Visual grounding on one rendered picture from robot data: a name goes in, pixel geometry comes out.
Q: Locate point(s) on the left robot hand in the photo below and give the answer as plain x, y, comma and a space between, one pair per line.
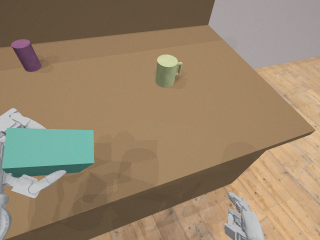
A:
25, 185

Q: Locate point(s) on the table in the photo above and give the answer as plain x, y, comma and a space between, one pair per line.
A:
154, 147

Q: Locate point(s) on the sponge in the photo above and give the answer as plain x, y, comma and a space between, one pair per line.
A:
39, 152

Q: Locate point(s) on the left robot forearm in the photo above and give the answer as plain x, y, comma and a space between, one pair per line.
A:
5, 216

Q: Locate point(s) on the right robot hand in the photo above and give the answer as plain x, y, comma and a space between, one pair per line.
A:
247, 225

